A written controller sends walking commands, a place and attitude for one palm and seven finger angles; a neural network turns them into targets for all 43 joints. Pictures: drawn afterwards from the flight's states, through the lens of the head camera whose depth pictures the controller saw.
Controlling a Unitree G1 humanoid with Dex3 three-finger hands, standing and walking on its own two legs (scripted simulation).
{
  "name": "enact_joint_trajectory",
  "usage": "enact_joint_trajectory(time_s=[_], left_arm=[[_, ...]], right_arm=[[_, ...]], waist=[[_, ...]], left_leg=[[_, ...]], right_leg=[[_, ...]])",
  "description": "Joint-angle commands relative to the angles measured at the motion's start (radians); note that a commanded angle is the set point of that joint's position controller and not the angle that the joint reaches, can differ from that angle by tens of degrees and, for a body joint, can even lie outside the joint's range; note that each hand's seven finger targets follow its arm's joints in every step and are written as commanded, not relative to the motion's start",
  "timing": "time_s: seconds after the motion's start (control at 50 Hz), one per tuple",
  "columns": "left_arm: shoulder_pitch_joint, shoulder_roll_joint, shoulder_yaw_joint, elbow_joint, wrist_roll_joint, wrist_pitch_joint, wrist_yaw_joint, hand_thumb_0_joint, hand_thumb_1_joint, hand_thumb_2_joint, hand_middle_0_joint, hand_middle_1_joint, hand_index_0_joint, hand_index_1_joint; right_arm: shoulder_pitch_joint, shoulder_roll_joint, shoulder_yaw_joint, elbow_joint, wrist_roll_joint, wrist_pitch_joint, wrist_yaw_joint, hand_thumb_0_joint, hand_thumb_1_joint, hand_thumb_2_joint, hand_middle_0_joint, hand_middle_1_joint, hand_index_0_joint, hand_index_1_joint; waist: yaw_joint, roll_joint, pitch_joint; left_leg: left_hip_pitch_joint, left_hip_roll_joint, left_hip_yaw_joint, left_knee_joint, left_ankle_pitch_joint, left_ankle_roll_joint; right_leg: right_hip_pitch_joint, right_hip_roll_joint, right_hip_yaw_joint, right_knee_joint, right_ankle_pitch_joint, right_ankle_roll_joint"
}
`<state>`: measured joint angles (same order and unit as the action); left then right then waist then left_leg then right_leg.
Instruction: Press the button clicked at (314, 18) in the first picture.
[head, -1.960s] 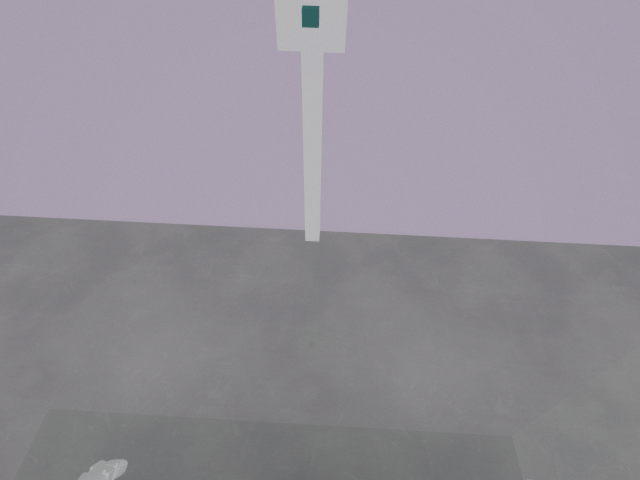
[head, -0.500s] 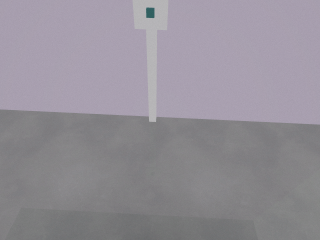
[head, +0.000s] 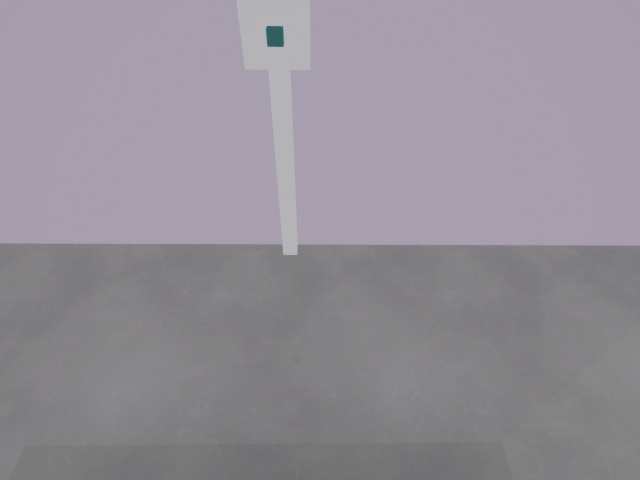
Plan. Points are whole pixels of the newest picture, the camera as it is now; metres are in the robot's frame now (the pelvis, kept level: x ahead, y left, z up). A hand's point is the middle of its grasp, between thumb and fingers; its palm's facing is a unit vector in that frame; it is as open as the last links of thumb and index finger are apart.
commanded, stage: walk to a spot facing it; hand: left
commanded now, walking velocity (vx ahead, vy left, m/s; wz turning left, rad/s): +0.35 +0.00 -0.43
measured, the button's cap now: (275, 36) +1.09 +0.20 +0.12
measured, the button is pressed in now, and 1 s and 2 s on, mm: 0 0 0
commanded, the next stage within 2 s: turn to face it in 0.94 s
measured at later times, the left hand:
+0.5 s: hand out of the picture +0.13 +0.24 -0.19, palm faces -0.12 -0.98 -0.14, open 7.3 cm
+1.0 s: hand (298, 286) +0.52 +0.09 -0.17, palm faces -0.54 -0.82 -0.20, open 7.3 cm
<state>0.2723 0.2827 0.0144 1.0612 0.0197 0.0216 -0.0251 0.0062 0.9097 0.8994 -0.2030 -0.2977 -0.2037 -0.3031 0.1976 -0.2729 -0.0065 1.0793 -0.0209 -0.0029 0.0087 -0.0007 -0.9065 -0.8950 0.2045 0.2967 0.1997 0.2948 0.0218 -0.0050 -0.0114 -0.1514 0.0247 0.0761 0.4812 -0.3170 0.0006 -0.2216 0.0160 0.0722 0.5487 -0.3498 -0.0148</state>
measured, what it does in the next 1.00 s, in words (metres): walks ahead, turning right: left foot, then right foot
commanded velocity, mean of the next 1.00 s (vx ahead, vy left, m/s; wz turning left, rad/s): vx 0.17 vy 0.00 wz -0.54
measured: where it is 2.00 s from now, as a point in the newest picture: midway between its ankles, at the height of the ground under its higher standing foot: (315, 477)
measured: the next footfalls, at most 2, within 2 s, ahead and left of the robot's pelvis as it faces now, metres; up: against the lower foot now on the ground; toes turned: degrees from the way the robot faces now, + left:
left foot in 0.40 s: +0.26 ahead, +0.13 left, +0.00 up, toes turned -3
right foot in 0.96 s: +0.33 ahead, -0.12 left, +0.00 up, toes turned -36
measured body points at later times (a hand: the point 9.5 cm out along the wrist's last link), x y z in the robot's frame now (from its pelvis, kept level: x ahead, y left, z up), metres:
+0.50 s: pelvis +0.15 +0.06 -0.01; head +0.18 +0.09 +0.44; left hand +0.13 +0.30 -0.18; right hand +0.23 -0.19 -0.13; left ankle +0.22 +0.13 -0.74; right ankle +0.03 -0.07 -0.65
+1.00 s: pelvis +0.29 +0.01 -0.02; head +0.33 -0.02 +0.42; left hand +0.55 +0.13 -0.15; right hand +0.11 -0.15 -0.17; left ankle +0.24 +0.15 -0.69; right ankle +0.29 -0.10 -0.74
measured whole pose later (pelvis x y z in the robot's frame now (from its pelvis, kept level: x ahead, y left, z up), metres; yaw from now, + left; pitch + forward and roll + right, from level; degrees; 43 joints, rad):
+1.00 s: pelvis +0.29 +0.01 -0.02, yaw -30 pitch +0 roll +0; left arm 0.05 0.20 0.06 0.87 0.02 -0.01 -0.03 0.00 0.91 0.90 -0.20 -0.30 -0.20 -0.30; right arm 0.39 -0.18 -0.04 1.05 -0.01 0.01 0.00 0.00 -0.91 -0.90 0.20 0.30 0.20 0.29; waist -0.06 0.01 0.13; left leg -0.26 0.17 0.27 1.04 -0.55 -0.05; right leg -0.43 -0.02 -0.12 0.69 -0.23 -0.06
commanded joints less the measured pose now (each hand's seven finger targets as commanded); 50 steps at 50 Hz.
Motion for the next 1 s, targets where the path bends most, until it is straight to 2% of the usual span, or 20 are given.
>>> enact_joint_trajectory(time_s=[0.0, 0.02, 0.06, 0.08, 0.12, 0.28, 0.34, 0.36, 0.38, 0.42, 0.46, 0.52, 0.66, 0.82, 0.88, 0.9, 0.92, 0.94, 0.96, 0.98], left_arm=[[0.063, 0.059, 0.037, -0.080, 0.007, -0.037, -0.003, 0.000, 0.900, 0.900, -0.200, -0.300, -0.200, -0.300], [0.117, 0.066, 0.044, -0.067, 0.009, -0.045, -0.001, 0.000, 0.900, 0.900, -0.200, -0.300, -0.200, -0.300], [0.272, 0.175, 0.072, -0.018, 0.009, -0.063, 0.022, 0.000, 0.900, 0.900, -0.200, -0.300, -0.200, -0.300], [0.344, 0.165, 0.071, -0.008, 0.001, -0.071, 0.037, 0.000, 0.900, 0.900, -0.200, -0.300, -0.200, -0.300], [0.316, 0.126, 0.068, -0.009, 0.008, -0.075, 0.051, 0.000, 0.900, 0.900, -0.200, -0.300, -0.200, -0.300], [0.182, 0.075, 0.067, -0.019, 0.011, -0.083, 0.043, 0.000, 0.900, 0.900, -0.200, -0.300, -0.200, -0.300], [0.137, 0.062, 0.079, -0.028, 0.003, -0.078, 0.039, 0.000, 0.900, 0.900, -0.200, -0.300, -0.200, -0.300], [0.159, 0.012, 0.079, -0.040, -0.004, -0.074, 0.031, 0.000, 0.900, 0.900, -0.200, -0.300, -0.200, -0.300], [0.171, -0.041, 0.073, -0.066, -0.011, -0.072, 0.019, 0.000, 0.900, 0.900, -0.200, -0.300, -0.200, -0.300], [0.084, -0.035, 0.067, -0.093, 0.004, -0.068, 0.021, 0.000, 0.900, 0.900, -0.200, -0.300, -0.200, -0.300], [0.062, -0.048, 0.077, -0.087, 0.018, -0.049, -0.003, 0.000, 0.900, 0.900, -0.200, -0.300, -0.200, -0.300], [0.110, -0.073, 0.081, -0.085, 0.018, -0.017, -0.012, 0.000, 0.900, 0.900, -0.200, -0.300, -0.200, -0.300], [-0.060, -0.064, 0.080, -0.170, 0.020, 0.013, -0.018, 0.000, 0.900, 0.900, -0.200, -0.300, -0.200, -0.300], [-0.249, -0.042, 0.068, -0.250, 0.011, 0.013, -0.012, 0.000, 0.900, 0.900, -0.200, -0.300, -0.200, -0.300], [-0.131, -0.005, 0.075, -0.232, 0.014, -0.008, -0.006, 0.000, 0.900, 0.900, -0.200, -0.300, -0.200, -0.300], [-0.017, 0.044, 0.086, -0.203, 0.016, -0.026, 0.000, 0.000, 0.900, 0.900, -0.200, -0.300, -0.200, -0.300], [0.085, 0.163, 0.107, -0.180, 0.018, -0.044, 0.015, 0.000, 0.900, 0.900, -0.200, -0.300, -0.200, -0.300], [0.140, 0.231, 0.119, -0.160, -0.012, -0.042, 0.030, 0.000, 0.900, 0.900, -0.200, -0.300, -0.200, -0.300], [0.119, 0.217, 0.116, -0.170, -0.019, -0.032, 0.043, 0.000, 0.900, 0.900, -0.200, -0.300, -0.200, -0.300], [0.043, 0.199, 0.112, -0.192, -0.015, -0.026, 0.046, 0.000, 0.900, 0.900, -0.200, -0.300, -0.200, -0.300]], right_arm=[[0.022, -0.198, -0.065, -0.069, 0.003, -0.026, -0.019, 0.000, -0.900, -0.900, 0.200, 0.300, 0.200, 0.300], [0.008, -0.170, -0.063, -0.080, 0.004, -0.027, -0.018, 0.000, -0.900, -0.900, 0.200, 0.300, 0.200, 0.300], [-0.095, -0.070, -0.045, -0.152, 0.007, -0.038, -0.011, 0.000, -0.900, -0.900, 0.200, 0.300, 0.200, 0.300], [-0.173, -0.080, -0.040, -0.186, 0.002, -0.048, -0.014, 0.000, -0.900, -0.900, 0.200, 0.300, 0.200, 0.300], [-0.173, -0.055, -0.044, -0.184, 0.003, -0.061, -0.011, 0.000, -0.900, -0.900, 0.200, 0.300, 0.200, 0.300], [-0.121, 0.018, -0.052, -0.186, 0.016, -0.052, 0.013, 0.000, -0.900, -0.900, 0.200, 0.300, 0.200, 0.300], [0.108, -0.034, -0.069, -0.120, 0.016, -0.067, -0.011, 0.000, -0.900, -0.900, 0.200, 0.300, 0.200, 0.300], [0.248, -0.114, -0.092, -0.080, 0.005, -0.074, -0.029, 0.000, -0.900, -0.900, 0.200, 0.300, 0.200, 0.300], [0.369, -0.213, -0.110, -0.058, -0.008, -0.077, -0.031, 0.000, -0.900, -0.900, 0.200, 0.300, 0.200, 0.300], [0.215, -0.143, -0.091, -0.104, 0.000, -0.067, -0.033, 0.000, -0.900, -0.900, 0.200, 0.300, 0.200, 0.300], [0.101, -0.028, -0.063, -0.119, -0.005, -0.075, -0.031, 0.000, -0.900, -0.900, 0.200, 0.300, 0.200, 0.300], [0.089, 0.005, -0.058, -0.111, 0.000, -0.093, -0.039, 0.000, -0.900, -0.900, 0.200, 0.300, 0.200, 0.300], [0.161, -0.012, -0.059, -0.090, 0.003, -0.089, -0.043, 0.000, -0.900, -0.900, 0.200, 0.300, 0.200, 0.300], [0.205, -0.067, -0.073, -0.076, -0.010, -0.048, -0.037, 0.000, -0.900, -0.900, 0.200, 0.300, 0.200, 0.300], [0.186, -0.108, -0.084, -0.097, -0.004, -0.038, -0.033, 0.000, -0.900, -0.900, 0.200, 0.300, 0.200, 0.300], [0.182, -0.111, -0.083, -0.112, 0.005, -0.035, -0.025, 0.000, -0.900, -0.900, 0.200, 0.300, 0.200, 0.300], [0.212, -0.058, -0.070, -0.148, 0.020, -0.028, -0.014, 0.000, -0.900, -0.900, 0.200, 0.300, 0.200, 0.300], [0.167, -0.019, -0.064, -0.181, 0.020, -0.025, -0.026, 0.000, -0.900, -0.900, 0.200, 0.300, 0.200, 0.300], [0.099, -0.026, -0.061, -0.204, 0.018, -0.021, -0.038, 0.000, -0.900, -0.900, 0.200, 0.300, 0.200, 0.300], [0.079, -0.020, -0.061, -0.210, 0.015, -0.016, -0.037, 0.000, -0.900, -0.900, 0.200, 0.300, 0.200, 0.300]], waist=[[0.007, 0.124, 0.110], [0.033, 0.042, 0.087], [0.088, -0.343, 0.124], [0.127, -0.272, 0.136], [0.080, -0.078, 0.103], [-0.007, -0.156, 0.107], [-0.106, -0.066, 0.024], [-0.154, 0.111, -0.084], [-0.169, 0.354, -0.156], [-0.117, 0.184, -0.023], [-0.043, 0.119, 0.131], [0.005, 0.134, 0.083], [-0.012, 0.095, 0.090], [-0.066, 0.120, 0.094], [-0.001, 0.129, -0.018], [0.056, 0.079, -0.094], [0.085, -0.162, -0.216], [0.089, -0.212, -0.268], [0.091, -0.100, -0.232], [0.058, -0.139, -0.193]], left_leg=[[-0.038, 0.247, -0.198, -0.091, -0.172, 0.111], [-0.110, 0.197, -0.134, 0.034, -0.125, 0.080], [-0.520, 0.002, 0.071, 0.463, -0.278, -0.025], [-0.617, 0.029, -0.022, 0.576, -0.293, -0.020], [-0.648, 0.077, -0.062, 0.622, -0.226, -0.024], [-0.270, 0.037, 0.010, 0.267, 0.035, -0.034], [0.136, 0.019, 0.014, 0.055, 0.118, -0.025], [0.347, 0.169, -0.148, -0.006, 0.015, 0.011], [0.404, 0.464, -0.514, -0.173, -0.072, 0.104], [0.141, 0.504, -0.551, -0.284, -0.312, 0.162], [-0.082, 0.393, -0.306, -0.307, -0.229, 0.103], [-0.099, 0.320, -0.078, -0.291, -0.008, 0.077], [0.075, 0.323, 0.095, -0.231, 0.495, 0.104], [0.134, 0.358, 0.192, -0.103, 0.665, 0.106], [0.161, 0.345, 0.240, 0.144, 0.876, 0.068], [0.055, 0.326, 0.251, 0.364, 0.805, 0.022], [-0.287, 0.205, 0.250, 0.668, 0.199, -0.043], [-0.477, 0.077, 0.125, 0.932, -0.345, -0.086], [-0.483, 0.109, -0.023, 0.923, -0.301, -0.074], [-0.502, 0.132, -0.047, 0.909, -0.245, -0.078]], right_leg=[[-0.128, 0.001, -0.062, 0.047, -0.028, -0.020], [-0.030, -0.021, 0.002, -0.031, -0.008, -0.040], [0.224, -0.300, 0.504, -0.282, 0.123, -0.191], [0.269, -0.354, 0.619, -0.304, 0.269, -0.261], [0.321, -0.341, 0.510, -0.229, 0.394, -0.281], [-0.007, -0.197, 0.237, -0.287, 0.261, -0.145], [-0.150, -0.103, 0.165, -0.059, 0.295, -0.088], [-0.262, -0.027, 0.095, 0.192, 0.200, -0.057], [-0.406, 0.068, -0.057, 0.546, -0.227, -0.007], [-0.475, -0.042, -0.022, 0.781, -0.163, -0.023], [-0.437, -0.108, -0.049, 0.764, -0.017, -0.011], [-0.385, -0.117, -0.074, 0.727, 0.109, 0.013], [-0.502, -0.128, -0.113, 0.553, 0.210, 0.055], [-0.350, -0.082, -0.189, 0.236, 0.105, 0.016], [-0.138, -0.015, -0.230, 0.093, 0.082, -0.019], [0.080, -0.020, -0.211, -0.032, 0.208, -0.037], [0.421, -0.263, 0.121, -0.030, 0.661, -0.137], [0.479, -0.465, 0.367, -0.039, 1.160, -0.272], [0.401, -0.424, 0.302, -0.050, 1.099, -0.279], [0.335, -0.391, 0.301, -0.079, 0.904, -0.260]])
